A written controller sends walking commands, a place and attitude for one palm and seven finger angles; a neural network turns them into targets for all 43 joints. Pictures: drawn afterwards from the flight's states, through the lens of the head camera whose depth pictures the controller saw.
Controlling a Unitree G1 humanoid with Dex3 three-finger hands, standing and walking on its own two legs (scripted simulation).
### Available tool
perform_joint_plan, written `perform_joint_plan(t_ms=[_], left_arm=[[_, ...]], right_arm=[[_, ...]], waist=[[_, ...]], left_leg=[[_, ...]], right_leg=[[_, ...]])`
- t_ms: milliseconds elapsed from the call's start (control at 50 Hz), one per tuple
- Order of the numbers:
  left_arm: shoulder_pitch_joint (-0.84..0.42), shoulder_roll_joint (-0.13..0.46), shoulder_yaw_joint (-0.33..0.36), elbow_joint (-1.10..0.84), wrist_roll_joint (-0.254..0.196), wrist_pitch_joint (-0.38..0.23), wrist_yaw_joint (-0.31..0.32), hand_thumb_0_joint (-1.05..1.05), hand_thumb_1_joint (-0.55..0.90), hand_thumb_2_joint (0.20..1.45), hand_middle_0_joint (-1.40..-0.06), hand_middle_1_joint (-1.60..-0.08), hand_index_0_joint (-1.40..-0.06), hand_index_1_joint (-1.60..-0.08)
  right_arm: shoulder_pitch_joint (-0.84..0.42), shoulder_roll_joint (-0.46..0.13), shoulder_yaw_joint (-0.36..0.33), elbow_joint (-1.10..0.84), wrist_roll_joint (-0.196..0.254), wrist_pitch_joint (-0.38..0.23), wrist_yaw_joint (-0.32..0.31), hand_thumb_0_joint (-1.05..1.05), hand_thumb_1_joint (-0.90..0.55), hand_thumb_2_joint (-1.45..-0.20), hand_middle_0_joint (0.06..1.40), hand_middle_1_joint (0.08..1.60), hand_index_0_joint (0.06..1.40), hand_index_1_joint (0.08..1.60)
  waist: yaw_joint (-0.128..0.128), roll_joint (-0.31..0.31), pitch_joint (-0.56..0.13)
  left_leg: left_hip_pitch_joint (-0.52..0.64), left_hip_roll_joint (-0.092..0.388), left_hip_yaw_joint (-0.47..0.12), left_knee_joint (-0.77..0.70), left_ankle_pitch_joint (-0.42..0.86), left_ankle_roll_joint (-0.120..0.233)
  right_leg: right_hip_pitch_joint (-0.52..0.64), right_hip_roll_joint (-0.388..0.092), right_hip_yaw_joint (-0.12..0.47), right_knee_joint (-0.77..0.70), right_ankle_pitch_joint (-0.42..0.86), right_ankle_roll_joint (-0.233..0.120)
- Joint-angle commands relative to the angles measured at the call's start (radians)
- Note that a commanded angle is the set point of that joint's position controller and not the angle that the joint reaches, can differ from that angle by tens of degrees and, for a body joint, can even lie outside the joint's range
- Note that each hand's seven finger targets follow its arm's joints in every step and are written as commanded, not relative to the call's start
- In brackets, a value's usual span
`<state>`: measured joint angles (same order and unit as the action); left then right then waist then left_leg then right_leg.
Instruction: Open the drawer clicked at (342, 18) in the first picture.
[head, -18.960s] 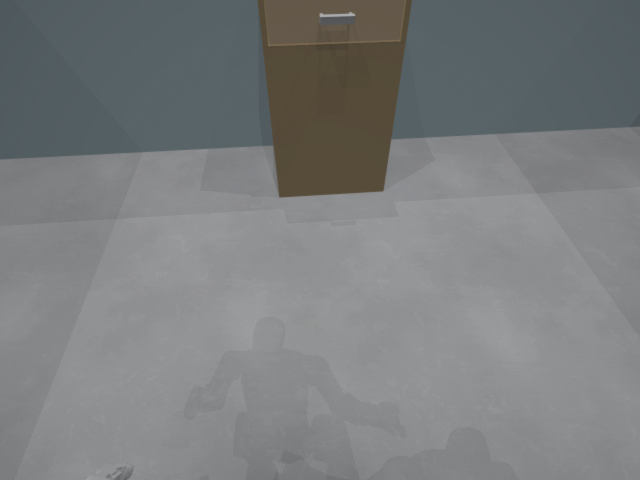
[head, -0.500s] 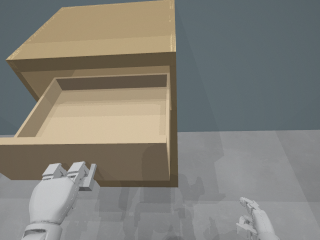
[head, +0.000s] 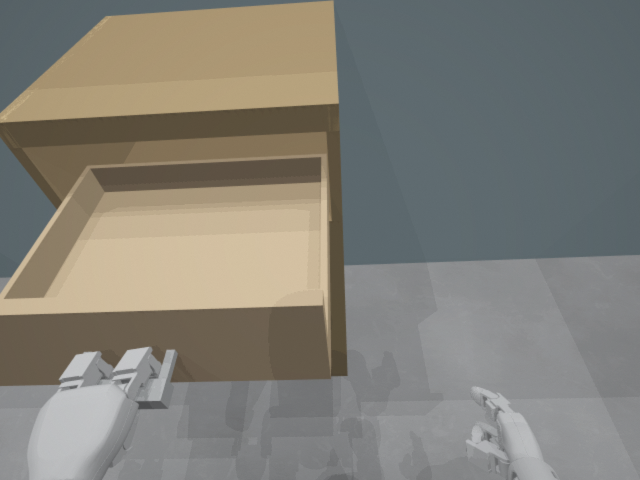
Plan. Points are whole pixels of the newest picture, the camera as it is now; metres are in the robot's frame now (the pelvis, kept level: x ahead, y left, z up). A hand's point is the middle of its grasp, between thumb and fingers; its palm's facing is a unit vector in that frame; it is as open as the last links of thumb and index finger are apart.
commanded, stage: open the thumb to release the handle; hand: left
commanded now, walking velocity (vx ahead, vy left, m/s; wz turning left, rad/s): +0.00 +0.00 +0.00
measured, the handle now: (122, 376) +0.22 +0.25 +0.06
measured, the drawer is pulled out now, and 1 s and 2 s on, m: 0.30 0.30 0.30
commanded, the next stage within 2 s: lift the hand off the handle in 0.50 s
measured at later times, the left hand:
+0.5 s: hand (114, 432) +0.16 +0.24 +0.05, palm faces +0.03 -0.12 -0.99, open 12.2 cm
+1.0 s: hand (119, 425) +0.17 +0.24 +0.05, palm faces +0.05 -0.12 -0.99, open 13.7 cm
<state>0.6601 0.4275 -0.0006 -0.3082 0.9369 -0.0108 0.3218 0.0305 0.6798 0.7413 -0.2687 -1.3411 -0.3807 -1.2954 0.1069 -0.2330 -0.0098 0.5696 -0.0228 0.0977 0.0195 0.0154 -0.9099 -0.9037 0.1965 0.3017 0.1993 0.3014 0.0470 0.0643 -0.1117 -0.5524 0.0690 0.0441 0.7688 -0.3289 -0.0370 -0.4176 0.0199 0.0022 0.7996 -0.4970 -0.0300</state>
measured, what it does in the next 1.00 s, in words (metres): stands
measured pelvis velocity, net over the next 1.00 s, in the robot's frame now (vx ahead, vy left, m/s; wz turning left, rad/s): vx -0.02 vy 0.00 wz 0.05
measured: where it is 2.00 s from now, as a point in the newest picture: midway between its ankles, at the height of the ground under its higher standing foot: outside the picture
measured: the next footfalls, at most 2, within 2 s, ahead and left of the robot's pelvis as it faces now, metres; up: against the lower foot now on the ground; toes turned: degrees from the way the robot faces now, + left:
none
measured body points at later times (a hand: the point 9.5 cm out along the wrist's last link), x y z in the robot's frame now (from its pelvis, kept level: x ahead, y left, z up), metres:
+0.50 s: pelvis -0.01 +0.00 +0.00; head +0.00 -0.04 +0.45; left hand +0.15 +0.24 +0.10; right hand +0.21 -0.20 -0.10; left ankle +0.03 +0.15 -0.71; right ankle -0.06 -0.10 -0.71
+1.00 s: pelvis -0.02 +0.00 +0.00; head -0.01 -0.03 +0.45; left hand +0.16 +0.24 +0.10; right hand +0.20 -0.20 -0.10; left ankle +0.03 +0.15 -0.71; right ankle -0.06 -0.10 -0.71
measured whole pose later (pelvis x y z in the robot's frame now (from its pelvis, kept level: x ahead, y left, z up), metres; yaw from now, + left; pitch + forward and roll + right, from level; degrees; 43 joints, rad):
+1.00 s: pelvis -0.02 +0.00 +0.00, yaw +3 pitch +4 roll +0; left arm 0.43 0.39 -0.08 -0.19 0.98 0.05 0.29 0.00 -0.49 0.30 -0.32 -1.20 -0.33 -1.23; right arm 0.12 -0.22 -0.01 0.62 -0.02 0.08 -0.03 0.02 -0.91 -0.90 0.20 0.30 0.20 0.30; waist 0.09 0.08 -0.09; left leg -0.54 0.04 0.00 0.76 -0.29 -0.03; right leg -0.39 0.00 -0.04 0.79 -0.48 -0.03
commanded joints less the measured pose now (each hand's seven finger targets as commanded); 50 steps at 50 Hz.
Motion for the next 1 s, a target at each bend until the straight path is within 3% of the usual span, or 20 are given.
perform_joint_plan(t_ms=[0, 20, 40, 140, 200, 220, 280, 380, 420, 460, 520, 560, 580, 620, 660, 860, 900, 920, 940, 980], left_arm=[[-0.149, 0.18, 0.205, -0.187, 0.015, -0.006, 0.094, 0.0, 0.83, 0.87, -0.395, -1.342, -0.395, -1.342], [-0.108, 0.189, 0.211, -0.187, 0.019, -0.005, 0.105, 0.0, 0.76, 0.84, -0.39, -1.335, -0.39, -1.335], [-0.058, 0.166, 0.205, -0.129, 0.018, 0.005, 0.108, 0.0, 0.69, 0.81, -0.385, -1.327, -0.385, -1.327], [-0.121, 0.149, 0.147, -0.154, 0.018, 0.022, 0.09, 0.0, 0.34, 0.66, -0.36, -1.29, -0.36, -1.29], [-0.109, 0.151, 0.136, -0.131, 0.023, 0.041, 0.069, 0.0, 0.13, 0.57, -0.345, -1.268, -0.345, -1.268], [-0.111, 0.169, 0.153, -0.126, 0.023, 0.048, 0.064, 0.0, 0.06, 0.54, -0.34, -1.26, -0.34, -1.26], [-0.127, 0.142, 0.112, -0.125, 0.025, 0.049, 0.041, 0.0, -0.15, 0.45, -0.325, -1.237, -0.325, -1.237], [-0.15, 0.15, 0.114, -0.123, 0.02, 0.037, 0.019, 0.0, -0.5, 0.3, -0.3, -1.2, -0.3, -1.2], [-0.125, 0.155, 0.127, -0.12, 0.019, 0.033, 0.019, 0.0, -0.5, 0.3, -0.3, -1.2, -0.3, -1.2], [-0.139, 0.125, 0.094, -0.124, 0.023, 0.024, 0.016, 0.0, -0.5, 0.3, -0.3, -1.2, -0.3, -1.2], [-0.147, 0.144, 0.116, -0.124, 0.024, 0.016, 0.023, 0.0, -0.5, 0.3, -0.3, -1.2, -0.3, -1.2], [-0.173, 0.115, 0.081, -0.129, 0.033, 0.011, 0.025, 0.0, -0.5, 0.3, -0.3, -1.2, -0.3, -1.2], [-0.146, 0.048, 0.012, -0.073, 0.033, 0.016, 0.022, 0.0, -0.5, 0.3, -0.3, -1.2, -0.3, -1.2], [-0.183, 0.094, 0.053, -0.073, 0.036, 0.017, 0.022, 0.0, -0.5, 0.3, -0.3, -1.2, -0.3, -1.2], [-0.218, 0.112, 0.06, -0.097, 0.054, 0.019, 0.033, 0.0, -0.5, 0.3, -0.3, -1.2, -0.3, -1.2], [-0.311, 0.088, 0.016, -0.055, 0.053, 0.051, 0.022, 0.0, -0.5, 0.3, -0.3, -1.2, -0.3, -1.2], [-0.37, 0.108, 0.023, -0.088, 0.05, 0.047, 0.018, 0.0, -0.5, 0.3, -0.3, -1.2, -0.3, -1.2], [-0.356, 0.137, 0.054, -0.098, 0.047, 0.049, 0.02, 0.0, -0.5, 0.3, -0.3, -1.2, -0.3, -1.2], [-0.333, 0.127, 0.044, -0.128, 0.042, 0.047, 0.016, 0.0, -0.5, 0.3, -0.3, -1.2, -0.3, -1.2], [-0.363, 0.149, 0.062, -0.142, 0.035, 0.045, 0.009, 0.0, -0.5, 0.3, -0.3, -1.2, -0.3, -1.2]], right_arm=[[-0.133, -0.088, -0.048, -0.149, -0.017, -0.048, -0.016, 0.0, -0.9, -0.9, 0.2, 0.3, 0.2, 0.3], [-0.133, -0.093, -0.047, -0.154, -0.021, -0.054, -0.021, 0.0, -0.9, -0.9, 0.2, 0.3, 0.2, 0.3], [-0.122, -0.083, -0.047, -0.147, -0.015, -0.056, -0.02, 0.0, -0.9, -0.9, 0.2, 0.3, 0.2, 0.3], [-0.123, -0.089, -0.049, -0.142, -0.01, -0.056, -0.023, 0.0, -0.9, -0.9, 0.2, 0.3, 0.2, 0.3], [-0.135, -0.087, -0.043, -0.143, -0.006, -0.05, -0.029, 0.0, -0.9, -0.9, 0.2, 0.3, 0.2, 0.3], [-0.144, -0.088, -0.039, -0.143, -0.002, -0.047, -0.032, 0.0, -0.9, -0.9, 0.2, 0.3, 0.2, 0.3], [-0.141, -0.083, -0.033, -0.142, -0.002, -0.049, -0.034, 0.0, -0.9, -0.9, 0.2, 0.3, 0.2, 0.3], [-0.141, -0.081, -0.026, -0.143, -0.005, -0.057, -0.04, 0.0, -0.9, -0.9, 0.2, 0.3, 0.2, 0.3], [-0.146, -0.082, -0.024, -0.143, -0.004, -0.058, -0.038, 0.0, -0.9, -0.9, 0.2, 0.3, 0.2, 0.3], [-0.142, -0.078, -0.024, -0.143, -0.006, -0.059, -0.034, 0.0, -0.9, -0.9, 0.2, 0.3, 0.2, 0.3], [-0.144, -0.082, -0.028, -0.144, -0.007, -0.061, -0.033, 0.0, -0.9, -0.9, 0.2, 0.3, 0.2, 0.3], [-0.139, -0.077, -0.03, -0.141, -0.008, -0.062, -0.029, 0.0, -0.9, -0.9, 0.2, 0.3, 0.2, 0.3], [-0.128, -0.076, -0.03, -0.142, -0.012, -0.065, -0.023, 0.0, -0.9, -0.9, 0.2, 0.3, 0.2, 0.3], [-0.135, -0.083, -0.032, -0.139, -0.007, -0.06, -0.024, 0.0, -0.9, -0.9, 0.2, 0.3, 0.2, 0.3], [-0.133, -0.08, -0.035, -0.137, -0.01, -0.06, -0.029, 0.0, -0.9, -0.9, 0.2, 0.3, 0.2, 0.3], [-0.136, -0.077, -0.03, -0.123, -0.002, -0.061, -0.046, 0.0, -0.9, -0.9, 0.2, 0.3, 0.2, 0.3], [-0.142, -0.079, -0.03, -0.124, -0.002, -0.063, -0.051, 0.0, -0.9, -0.9, 0.2, 0.3, 0.2, 0.3], [-0.147, -0.079, -0.028, -0.122, -0.001, -0.066, -0.053, 0.0, -0.9, -0.9, 0.2, 0.3, 0.2, 0.3], [-0.147, -0.073, -0.024, -0.13, -0.001, -0.071, -0.053, 0.0, -0.9, -0.9, 0.2, 0.3, 0.2, 0.3], [-0.155, -0.074, -0.022, -0.125, 0.0, -0.071, -0.059, 0.0, -0.9, -0.9, 0.2, 0.3, 0.2, 0.3]], waist=[[0.028, -0.027, -0.095], [0.038, 0.006, -0.12], [0.043, -0.013, -0.132], [0.032, -0.028, -0.173], [0.041, -0.07, -0.143], [0.042, -0.059, -0.13], [0.04, -0.046, -0.114], [0.041, -0.07, -0.092], [0.047, -0.049, -0.095], [0.041, -0.041, -0.079], [0.041, -0.041, -0.081], [0.034, -0.027, -0.073], [0.025, -0.054, -0.055], [0.028, -0.081, -0.071], [0.035, -0.053, -0.104], [0.02, -0.053, -0.082], [0.021, -0.054, -0.095], [0.029, -0.052, -0.106], [0.039, -0.035, -0.124], [0.032, -0.043, -0.097]], left_leg=[[0.2, -0.082, -0.017, -0.016, 0.22, 0.059], [0.219, -0.084, -0.018, -0.013, 0.229, 0.06], [0.218, -0.085, -0.014, -0.012, 0.226, 0.06], [0.231, -0.083, -0.016, -0.012, 0.242, 0.061], [0.207, -0.087, -0.015, -0.024, 0.223, 0.064], [0.213, -0.086, -0.017, -0.029, 0.222, 0.062], [0.218, -0.086, -0.017, -0.041, 0.213, 0.063], [0.224, -0.086, -0.019, -0.056, 0.183, 0.064], [0.229, -0.085, -0.019, -0.061, 0.189, 0.06], [0.229, -0.087, -0.019, -0.058, 0.185, 0.063], [0.232, -0.085, -0.023, -0.061, 0.176, 0.06], [0.237, -0.084, -0.022, -0.058, 0.172, 0.061], [0.219, -0.087, -0.025, -0.052, 0.164, 0.064], [0.207, -0.084, -0.028, -0.059, 0.151, 0.061], [0.221, -0.088, -0.023, -0.052, 0.153, 0.062], [0.232, -0.088, -0.025, -0.064, 0.139, 0.064], [0.244, -0.087, -0.027, -0.071, 0.133, 0.065], [0.251, -0.088, -0.029, -0.076, 0.136, 0.063], [0.263, -0.089, -0.024, -0.079, 0.145, 0.065], [0.27, -0.091, -0.027, -0.085, 0.147, 0.065]], right_leg=[[-0.103, 0.003, -0.008, -0.121, 0.485, 0.016], [-0.1, 0.006, -0.004, -0.128, 0.473, 0.009], [-0.099, 0.003, -0.016, -0.12, 0.459, 0.009], [-0.091, -0.001, -0.014, -0.116, 0.472, 0.011], [-0.072, -0.002, -0.015, -0.128, 0.483, 0.016], [-0.068, 0.001, -0.008, -0.14, 0.477, 0.012], [-0.07, 0.001, -0.019, -0.145, 0.448, 0.016], [-0.07, -0.001, -0.016, -0.172, 0.408, 0.019], [-0.056, 0.001, -0.015, -0.177, 0.409, 0.013], [-0.073, 0.0, -0.019, -0.176, 0.399, 0.015], [-0.077, 0.003, -0.016, -0.182, 0.373, 0.011], [-0.099, 0.002, -0.023, -0.178, 0.356, 0.011], [-0.114, 0.004, -0.032, -0.168, 0.354, 0.013], [-0.101, 0.007, -0.026, -0.168, 0.343, 0.011], [-0.101, 0.002, -0.018, -0.167, 0.342, 0.009], [-0.106, 0.004, -0.022, -0.185, 0.319, 0.011], [-0.102, 0.001, -0.019, -0.193, 0.306, 0.013], [-0.083, 0.003, -0.013, -0.2, 0.303, 0.009], [-0.069, -0.004, -0.014, -0.2, 0.313, 0.009], [-0.071, -0.003, -0.012, -0.217, 0.313, 0.012]])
